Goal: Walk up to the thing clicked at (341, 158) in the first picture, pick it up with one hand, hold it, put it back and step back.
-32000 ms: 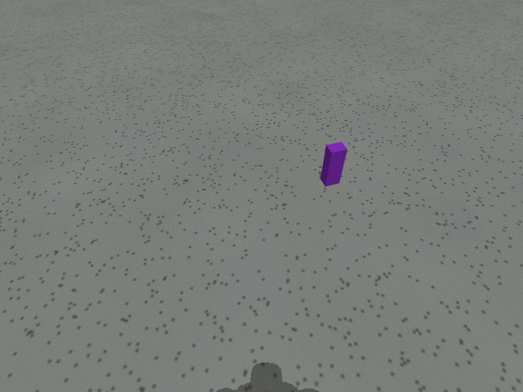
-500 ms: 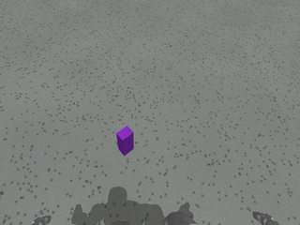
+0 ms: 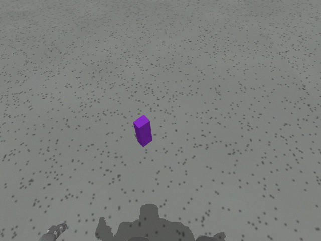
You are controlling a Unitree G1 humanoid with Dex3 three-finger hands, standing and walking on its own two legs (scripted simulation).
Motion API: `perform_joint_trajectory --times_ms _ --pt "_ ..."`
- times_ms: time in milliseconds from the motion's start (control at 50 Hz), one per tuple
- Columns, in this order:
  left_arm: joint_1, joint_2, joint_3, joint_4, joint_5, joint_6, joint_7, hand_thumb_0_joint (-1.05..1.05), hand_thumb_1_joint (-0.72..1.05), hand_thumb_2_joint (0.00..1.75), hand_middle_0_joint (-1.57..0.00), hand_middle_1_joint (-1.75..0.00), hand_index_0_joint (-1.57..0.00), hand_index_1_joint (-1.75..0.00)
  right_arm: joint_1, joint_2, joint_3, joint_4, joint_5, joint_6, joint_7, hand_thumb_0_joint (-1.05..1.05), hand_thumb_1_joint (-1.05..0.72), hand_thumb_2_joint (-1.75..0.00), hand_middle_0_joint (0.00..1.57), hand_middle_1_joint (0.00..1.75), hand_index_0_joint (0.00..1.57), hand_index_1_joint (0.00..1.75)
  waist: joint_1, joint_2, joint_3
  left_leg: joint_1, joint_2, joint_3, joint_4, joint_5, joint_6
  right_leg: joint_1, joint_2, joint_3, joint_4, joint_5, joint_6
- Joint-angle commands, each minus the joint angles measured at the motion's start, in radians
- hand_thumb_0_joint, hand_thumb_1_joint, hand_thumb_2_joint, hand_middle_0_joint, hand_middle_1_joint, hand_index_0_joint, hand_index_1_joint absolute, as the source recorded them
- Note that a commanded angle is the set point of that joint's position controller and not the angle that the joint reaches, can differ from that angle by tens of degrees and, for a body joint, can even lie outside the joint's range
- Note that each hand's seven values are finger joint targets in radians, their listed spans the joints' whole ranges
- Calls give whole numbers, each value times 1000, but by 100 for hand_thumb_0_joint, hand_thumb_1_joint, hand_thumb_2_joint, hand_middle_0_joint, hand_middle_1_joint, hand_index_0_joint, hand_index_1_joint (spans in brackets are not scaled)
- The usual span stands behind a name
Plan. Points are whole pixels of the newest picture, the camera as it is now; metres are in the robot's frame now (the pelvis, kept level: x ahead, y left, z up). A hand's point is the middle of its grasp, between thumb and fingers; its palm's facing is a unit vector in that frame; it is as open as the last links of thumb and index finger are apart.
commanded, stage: step back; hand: left
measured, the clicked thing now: (143, 131) +0.83 +0.17 -0.64
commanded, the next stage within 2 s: stand in 1.56 s
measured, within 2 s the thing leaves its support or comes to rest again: neither
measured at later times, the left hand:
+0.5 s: hand out of the picture -0.12 +0.22 -0.14, palm faces -0.02 -0.92 -0.40, open 7.4 cm
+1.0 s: hand out of the picture -0.19 +0.22 -0.14, palm faces +0.09 -0.92 -0.37, open 7.4 cm
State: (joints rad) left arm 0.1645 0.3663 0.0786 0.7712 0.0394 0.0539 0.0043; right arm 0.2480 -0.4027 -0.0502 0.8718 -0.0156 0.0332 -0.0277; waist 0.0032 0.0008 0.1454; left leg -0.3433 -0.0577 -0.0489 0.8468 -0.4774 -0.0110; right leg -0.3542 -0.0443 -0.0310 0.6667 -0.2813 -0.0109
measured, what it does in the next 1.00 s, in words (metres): walks backwards: left foot, then right foot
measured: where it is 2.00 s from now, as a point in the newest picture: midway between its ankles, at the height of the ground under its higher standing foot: outside the picture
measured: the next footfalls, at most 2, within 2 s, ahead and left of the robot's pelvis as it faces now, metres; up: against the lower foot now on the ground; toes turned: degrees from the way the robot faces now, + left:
left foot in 0.04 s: +0.02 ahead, +0.11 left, +0.00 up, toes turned -1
right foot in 0.38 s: -0.15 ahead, -0.16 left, +0.00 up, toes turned +2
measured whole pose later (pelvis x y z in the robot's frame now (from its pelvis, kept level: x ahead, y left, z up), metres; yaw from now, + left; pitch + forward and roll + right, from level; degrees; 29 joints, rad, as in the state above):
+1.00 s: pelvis -0.23 -0.05 +0.01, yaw +3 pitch -3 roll -1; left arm 0.22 0.36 0.06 1.00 0.03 -0.03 -0.01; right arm 0.20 -0.35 -0.04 1.00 -0.03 0.01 0.02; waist 0.02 0.02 0.04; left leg -0.30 -0.01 -0.07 0.75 -0.47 0.00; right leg -0.26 0.00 -0.04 0.58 -0.27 -0.04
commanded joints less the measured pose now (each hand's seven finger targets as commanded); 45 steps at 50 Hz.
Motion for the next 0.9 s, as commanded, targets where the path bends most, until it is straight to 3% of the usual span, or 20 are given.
perform_joint_trajectory --times_ms 0,20,40,60,120,260,340,360,380,400,460,520,580,640,660,700,720,840,860,880 --pt "-19 228 52 -88 -14 0 17 0 90 90 -20 -30 -20 -30 52 -159 -55 -60 -10 -44 -8 0 -90 -90 20 30 20 30 7 -131 -213 91 28 60 -450 299 30 210 -152 177 12 364 -117" --pt "4 192 38 -96 -19 3 13 0 90 90 -20 -30 -20 -30 43 -224 -72 -66 -23 -47 -10 0 -90 -90 20 30 20 30 20 -13 -226 184 179 -157 -451 417 82 36 -86 157 85 181 -66" --pt "-43 187 40 -111 -31 2 15 0 90 90 -20 -30 -20 -30 -8 -350 -93 -85 -12 -39 0 0 -90 -90 20 30 20 30 3 203 -199 115 398 -422 -481 513 241 -75 89 20 235 -194 -13" --pt "-110 222 63 -106 -16 6 25 0 90 90 -20 -30 -20 -30 -13 -379 -102 -97 -22 -44 -2 0 -90 -90 20 30 20 30 -55 209 -165 -22 483 -556 -524 537 341 -50 98 156 458 -386 -1" --pt "-16 206 62 -49 -37 15 21 0 90 90 -20 -30 -20 -30 -115 -265 -64 -98 -24 -48 -19 0 -90 -90 20 30 20 30 35 76 -145 24 340 -262 -425 636 256 -108 125 252 647 -256 -17" --pt "-2 189 53 -30 -18 -10 4 0 90 90 -20 -30 -20 -30 -60 -249 -71 -109 -31 -24 -12 0 -90 -90 20 30 20 30 -29 189 -194 219 311 -198 -364 553 246 -77 71 105 191 -255 35" --pt "150 190 52 74 -10 -30 7 0 90 90 -20 -30 -20 -30 -135 -249 -61 -116 -7 6 1 0 -90 -90 20 30 20 30 35 192 -256 52 235 -105 -256 406 147 199 78 8 -238 -6 -12" --pt "143 243 68 68 5 -35 7 0 90 90 -20 -30 -20 -30 -121 -198 -46 -123 -4 6 5 0 -90 -90 20 30 20 30 24 81 -210 -124 163 -78 -169 227 91 242 -16 193 -261 -81 -44" --pt "108 377 100 44 7 -29 6 0 90 90 -20 -30 -20 -30 -194 -150 -42 -160 5 1 -7 0 -90 -90 20 30 20 30 78 -267 -157 -249 -36 -15 58 -72 29 86 -266 527 -356 -107 -192" --pt "23 433 106 4 12 -35 12 0 90 90 -20 -30 -20 -30 -188 -195 -65 -153 0 6 -17 0 -90 -90 20 30 20 30 75 -282 -86 -190 3 -124 270 -139 -4 -124 -416 687 -416 -125 -309" --pt "-93 283 64 -3 12 -54 22 0 90 90 -20 -30 -20 -30 -103 -181 -51 -82 10 -1 -8 0 -90 -90 20 30 20 30 -22 -89 -66 -176 -43 -126 353 12 14 -58 -201 298 -248 96 -180" --pt "-27 280 69 9 18 -68 18 0 90 90 -20 -30 -20 -30 -77 -186 -48 -61 -4 -12 6 0 -90 -90 20 30 20 30 25 -127 -114 -179 -3 -63 220 26 -5 84 -157 279 -248 -122 -164" --pt "39 296 78 37 16 -72 14 0 90 90 -20 -30 -20 -30 -122 -174 -49 -60 -19 -25 20 0 -90 -90 20 30 20 30 74 -167 -116 -150 47 -15 -54 -52 -6 172 -205 341 -277 -327 -183" --pt "3 290 58 41 2 -59 5 0 90 90 -20 -30 -20 -30 -36 -155 -56 7 -17 -43 27 0 -90 -90 20 30 20 30 15 -163 -123 158 26 61 -420 68 28 13 -183 266 -236 -292 -143" --pt "33 245 39 47 2 -55 4 0 90 90 -20 -30 -20 -30 -11 -167 -68 30 -23 -49 25 0 -90 -90 20 30 20 30 5 -88 -134 270 32 10 -482 98 45 -57 -141 215 -150 -269 -108" --pt "-27 212 29 63 -24 -62 3 0 90 90 -20 -30 -20 -30 -57 -294 -82 16 -27 -55 28 0 -90 -90 20 30 20 30 -20 177 -116 102 357 -505 -635 -429 215 -149 26 11 110 -290 -4" --pt "-45 255 44 70 -13 -66 1 0 90 90 -20 -30 -20 -30 -101 -293 -84 2 -28 -61 31 0 -90 -90 20 30 20 30 -15 113 -54 -29 376 -507 -654 -402 241 -72 8 75 198 -284 -5" --pt "71 185 33 164 -15 -99 -2 0 90 90 -20 -30 -20 -30 -145 -171 -38 25 -11 -51 37 0 -90 -90 20 30 20 30 45 120 -105 -54 193 -138 -438 13 91 259 56 8 -230 -19 -18" --pt "80 203 40 167 -7 -105 6 0 90 90 -20 -30 -20 -30 -130 -144 -30 23 -8 -47 35 0 -90 -90 20 30 20 30 48 68 -123 -116 166 -104 -362 53 67 351 18 81 -277 -5 -31" --pt "79 266 50 171 -3 -109 11 0 90 90 -20 -30 -20 -30 -138 -122 -26 19 -3 -43 35 0 -90 -90 20 30 20 30 53 -54 -85 -202 74 -67 -252 -36 32 283 -125 343 -365 -241 -80"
